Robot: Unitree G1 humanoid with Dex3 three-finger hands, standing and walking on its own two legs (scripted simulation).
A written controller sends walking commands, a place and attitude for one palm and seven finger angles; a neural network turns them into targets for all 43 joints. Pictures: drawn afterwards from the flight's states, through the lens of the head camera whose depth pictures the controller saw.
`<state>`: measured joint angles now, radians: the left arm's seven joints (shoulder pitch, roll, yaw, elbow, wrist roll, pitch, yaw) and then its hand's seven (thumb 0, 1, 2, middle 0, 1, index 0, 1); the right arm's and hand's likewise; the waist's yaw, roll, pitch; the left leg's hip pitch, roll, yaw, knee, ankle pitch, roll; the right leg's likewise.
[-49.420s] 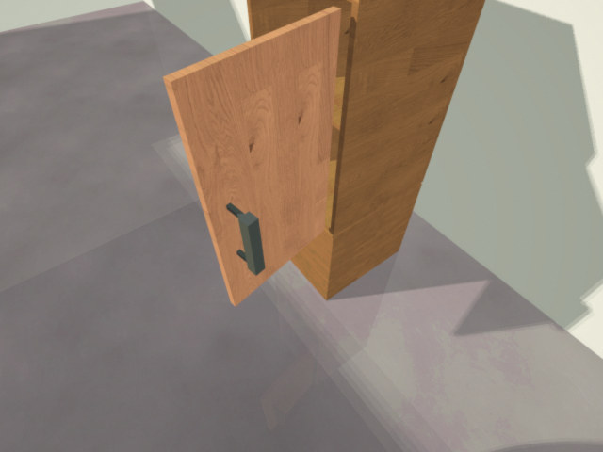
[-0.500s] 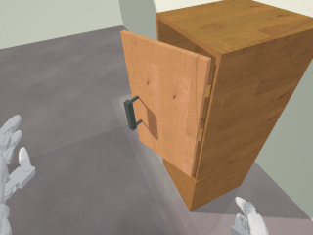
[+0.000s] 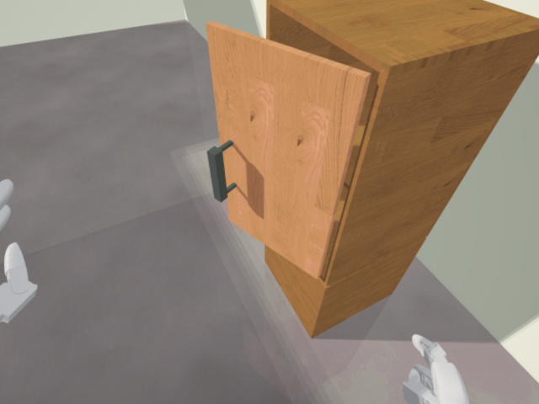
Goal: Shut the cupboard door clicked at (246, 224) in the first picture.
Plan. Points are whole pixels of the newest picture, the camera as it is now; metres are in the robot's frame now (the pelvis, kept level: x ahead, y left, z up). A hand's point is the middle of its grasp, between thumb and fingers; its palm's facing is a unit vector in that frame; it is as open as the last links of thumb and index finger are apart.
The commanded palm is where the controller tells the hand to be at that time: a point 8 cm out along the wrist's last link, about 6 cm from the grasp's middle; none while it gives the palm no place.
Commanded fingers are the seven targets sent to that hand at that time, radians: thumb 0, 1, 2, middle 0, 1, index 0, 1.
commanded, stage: step back with the hand held close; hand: left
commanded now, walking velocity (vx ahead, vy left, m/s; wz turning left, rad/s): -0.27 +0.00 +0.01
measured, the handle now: (224, 171) +0.66 +0.16 -0.08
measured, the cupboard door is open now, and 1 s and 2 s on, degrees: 24 24 24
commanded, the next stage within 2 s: stop stepping back and stand still in 1.38 s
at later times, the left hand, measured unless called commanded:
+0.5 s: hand out of the picture +0.15 +0.27 +0.17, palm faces +0.46 -0.76 -0.47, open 7.4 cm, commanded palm +0.08 +0.30 +0.18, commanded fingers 0.00 0.90 0.90 -0.20 -0.30 -0.20 -0.30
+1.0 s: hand out of the picture +0.06 +0.28 +0.18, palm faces +0.53 -0.71 -0.46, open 7.4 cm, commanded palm -0.02 +0.31 +0.18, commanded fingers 0.00 0.90 0.90 -0.20 -0.30 -0.20 -0.30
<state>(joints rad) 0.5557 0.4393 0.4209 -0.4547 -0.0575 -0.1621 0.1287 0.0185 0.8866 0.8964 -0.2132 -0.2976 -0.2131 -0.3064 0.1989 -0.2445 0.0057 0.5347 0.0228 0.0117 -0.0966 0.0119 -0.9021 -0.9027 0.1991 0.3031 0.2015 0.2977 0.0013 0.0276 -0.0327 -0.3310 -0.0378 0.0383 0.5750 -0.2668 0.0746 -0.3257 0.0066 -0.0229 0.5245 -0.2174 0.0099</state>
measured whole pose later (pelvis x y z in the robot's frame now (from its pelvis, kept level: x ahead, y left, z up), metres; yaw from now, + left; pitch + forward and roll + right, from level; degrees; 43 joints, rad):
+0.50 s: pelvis -0.06 +0.00 -0.02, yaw +1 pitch +0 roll -2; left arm 0.51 0.44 0.47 -0.50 -0.01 -0.26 0.15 0.02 0.88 0.90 -0.21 -0.30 -0.21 -0.31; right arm 0.26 -0.24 0.01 0.57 0.00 -0.06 -0.08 0.01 -0.90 -0.90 0.20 0.30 0.20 0.30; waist -0.02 -0.01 0.00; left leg -0.48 -0.01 0.04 0.73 -0.27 0.08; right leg -0.45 0.02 -0.03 0.64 -0.19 0.01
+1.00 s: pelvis -0.11 -0.01 -0.02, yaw +8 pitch +0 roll -4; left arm 0.49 0.46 0.47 -0.52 -0.02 -0.26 0.14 0.02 0.88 0.90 -0.21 -0.30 -0.21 -0.31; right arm 0.22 -0.21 -0.01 0.58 0.00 -0.08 -0.08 0.01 -0.90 -0.90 0.20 0.30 0.20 0.30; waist -0.05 0.01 0.00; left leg -0.55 0.04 0.06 0.65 -0.17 0.08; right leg -0.43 0.08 0.03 0.75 -0.27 0.02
